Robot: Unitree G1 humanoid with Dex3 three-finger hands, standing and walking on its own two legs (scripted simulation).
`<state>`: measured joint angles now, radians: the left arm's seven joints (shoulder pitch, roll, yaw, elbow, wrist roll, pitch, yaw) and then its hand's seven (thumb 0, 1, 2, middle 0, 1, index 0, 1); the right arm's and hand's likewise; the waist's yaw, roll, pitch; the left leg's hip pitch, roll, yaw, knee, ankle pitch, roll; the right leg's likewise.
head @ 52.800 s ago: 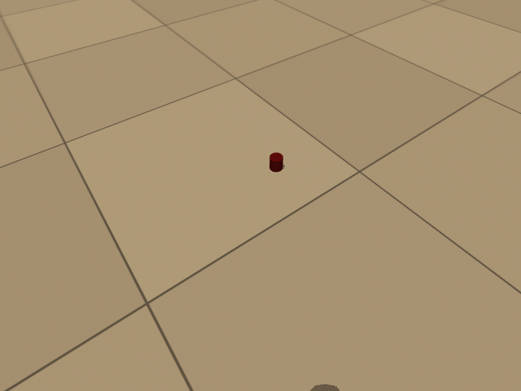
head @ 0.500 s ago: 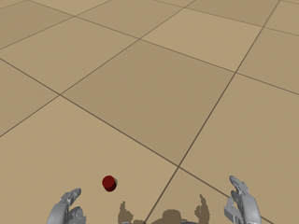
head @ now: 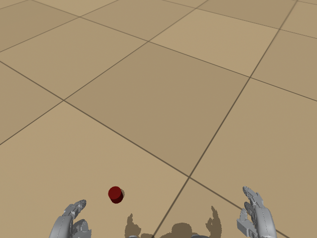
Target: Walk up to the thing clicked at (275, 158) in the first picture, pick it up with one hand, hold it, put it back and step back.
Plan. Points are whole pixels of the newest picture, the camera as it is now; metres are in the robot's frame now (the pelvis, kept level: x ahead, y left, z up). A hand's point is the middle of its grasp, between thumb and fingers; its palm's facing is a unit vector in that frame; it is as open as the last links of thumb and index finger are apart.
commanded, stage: home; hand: left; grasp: from above
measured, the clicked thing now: (115, 195) +0.47 +0.25 -0.67
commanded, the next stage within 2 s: stand in 0.58 s
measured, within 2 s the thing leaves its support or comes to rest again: neither
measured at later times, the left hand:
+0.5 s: hand (86, 233) +0.16 +0.19 -0.05, palm faces +0.04 -0.98 -0.20, open 7.4 cm
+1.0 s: hand out of the picture +0.10 +0.25 -0.10, palm faces +0.03 -0.94 -0.35, open 7.4 cm
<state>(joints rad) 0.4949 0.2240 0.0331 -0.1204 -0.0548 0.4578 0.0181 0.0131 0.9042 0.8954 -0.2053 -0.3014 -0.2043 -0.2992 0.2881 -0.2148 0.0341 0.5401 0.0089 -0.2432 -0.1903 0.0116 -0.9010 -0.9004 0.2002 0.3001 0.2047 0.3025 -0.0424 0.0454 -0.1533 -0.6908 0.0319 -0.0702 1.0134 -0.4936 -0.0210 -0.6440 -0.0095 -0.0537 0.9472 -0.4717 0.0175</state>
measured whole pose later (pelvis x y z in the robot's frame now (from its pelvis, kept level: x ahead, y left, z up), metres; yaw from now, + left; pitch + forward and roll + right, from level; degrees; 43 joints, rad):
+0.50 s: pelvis +0.00 +0.01 +0.00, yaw +0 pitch +10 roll -3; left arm 0.50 0.23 0.03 -0.14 -0.05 0.47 0.02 0.01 0.90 0.90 -0.21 -0.30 -0.20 -0.30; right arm 0.29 -0.21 0.04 0.53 0.01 -0.24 -0.19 0.01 -0.90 -0.90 0.20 0.30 0.20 0.30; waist -0.04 0.05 -0.16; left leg -0.69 0.03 -0.07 1.02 -0.50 -0.01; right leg -0.64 -0.01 -0.05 0.94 -0.47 0.03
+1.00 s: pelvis +0.00 +0.01 +0.03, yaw +0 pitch +0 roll +0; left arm 0.23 0.29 0.05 0.75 0.04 0.06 0.03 0.01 0.90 0.90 -0.21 -0.30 -0.21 -0.30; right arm 0.19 -0.30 -0.04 0.88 -0.05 -0.03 -0.01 0.01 -0.90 -0.90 0.20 0.30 0.20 0.30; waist 0.02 0.00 0.04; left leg -0.37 -0.01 -0.02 0.75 -0.38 0.01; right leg -0.36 -0.05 -0.01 0.74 -0.38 0.04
